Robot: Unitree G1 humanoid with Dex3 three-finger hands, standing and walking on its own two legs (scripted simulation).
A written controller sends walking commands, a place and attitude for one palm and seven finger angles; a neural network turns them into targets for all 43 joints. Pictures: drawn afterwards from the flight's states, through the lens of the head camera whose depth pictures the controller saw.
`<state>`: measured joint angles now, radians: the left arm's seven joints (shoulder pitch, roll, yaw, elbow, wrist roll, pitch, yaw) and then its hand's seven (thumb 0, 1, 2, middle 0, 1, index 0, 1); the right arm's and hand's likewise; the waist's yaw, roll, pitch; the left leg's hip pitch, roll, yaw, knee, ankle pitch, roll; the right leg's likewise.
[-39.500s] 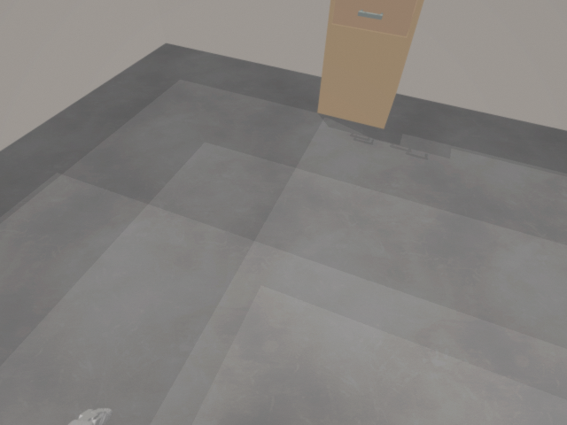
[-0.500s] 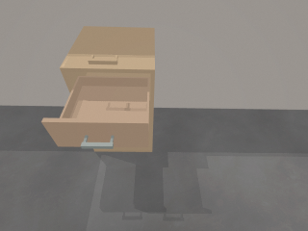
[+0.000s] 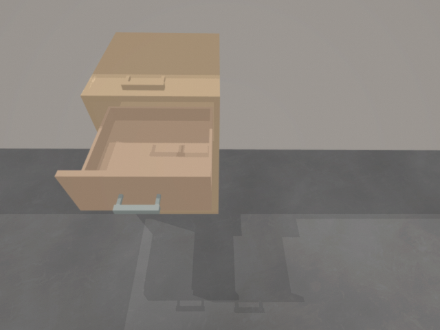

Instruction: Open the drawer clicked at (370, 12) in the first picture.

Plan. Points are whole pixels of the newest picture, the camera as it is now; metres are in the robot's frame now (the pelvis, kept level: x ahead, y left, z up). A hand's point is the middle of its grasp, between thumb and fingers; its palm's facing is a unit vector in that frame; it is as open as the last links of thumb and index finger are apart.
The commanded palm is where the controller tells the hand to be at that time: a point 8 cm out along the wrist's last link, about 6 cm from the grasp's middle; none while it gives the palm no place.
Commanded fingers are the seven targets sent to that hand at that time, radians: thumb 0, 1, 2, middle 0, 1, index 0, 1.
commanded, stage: look to check the result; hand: left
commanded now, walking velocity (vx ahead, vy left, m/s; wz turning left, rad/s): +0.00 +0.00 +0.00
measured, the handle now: (138, 203) +0.43 +0.24 -0.14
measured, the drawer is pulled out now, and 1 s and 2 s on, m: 0.30 0.30 0.30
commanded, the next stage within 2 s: stand and wait in 0.12 s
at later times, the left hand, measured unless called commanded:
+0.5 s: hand out of the picture -0.01 +0.15 -0.18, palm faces +0.07 -0.98 -0.16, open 7.4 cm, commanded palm none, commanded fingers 0.00 0.90 0.90 -0.20 -0.30 -0.20 -0.30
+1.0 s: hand out of the picture +0.00 +0.15 -0.18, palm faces +0.07 -0.98 -0.17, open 7.3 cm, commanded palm none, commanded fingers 0.00 0.90 0.90 -0.20 -0.30 -0.20 -0.30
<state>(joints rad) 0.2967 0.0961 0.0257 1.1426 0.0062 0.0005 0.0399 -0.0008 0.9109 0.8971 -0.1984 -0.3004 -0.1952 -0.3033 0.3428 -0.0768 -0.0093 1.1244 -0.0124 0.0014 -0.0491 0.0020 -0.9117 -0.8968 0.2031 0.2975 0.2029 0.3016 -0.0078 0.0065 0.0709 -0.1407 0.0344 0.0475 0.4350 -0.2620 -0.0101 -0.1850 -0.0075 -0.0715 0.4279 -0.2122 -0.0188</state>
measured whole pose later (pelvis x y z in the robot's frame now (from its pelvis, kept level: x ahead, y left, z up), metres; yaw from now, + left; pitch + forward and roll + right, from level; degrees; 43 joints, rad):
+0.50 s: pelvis +0.01 +0.00 +0.00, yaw +0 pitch -2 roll +0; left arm 0.28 0.10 0.03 1.15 0.00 0.00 0.04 0.00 0.91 0.90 -0.20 -0.30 -0.20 -0.30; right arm 0.32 -0.09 -0.01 1.13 -0.01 0.00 -0.05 0.00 -0.91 -0.90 0.20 0.30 0.20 0.30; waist -0.01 0.01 0.08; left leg -0.12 0.04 0.04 0.42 -0.27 -0.02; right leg -0.16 0.00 -0.08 0.41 -0.22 -0.02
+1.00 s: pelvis +0.02 -0.01 +0.00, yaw +1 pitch -2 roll +0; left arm 0.28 0.11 0.03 1.15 0.00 0.00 0.04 0.00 0.91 0.90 -0.20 -0.30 -0.20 -0.30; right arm 0.32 -0.09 -0.01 1.14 -0.01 0.00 -0.05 0.00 -0.91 -0.90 0.20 0.30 0.20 0.30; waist -0.01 0.01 0.07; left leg -0.10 0.04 0.04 0.40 -0.27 -0.02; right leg -0.15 0.00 -0.08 0.41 -0.23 -0.02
